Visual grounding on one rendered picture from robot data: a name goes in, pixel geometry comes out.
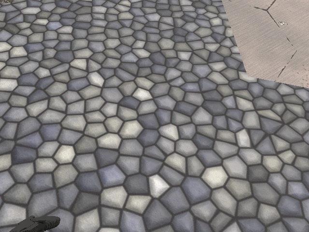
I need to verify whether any left robot hand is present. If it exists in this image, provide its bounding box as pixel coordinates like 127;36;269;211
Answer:
10;216;61;232

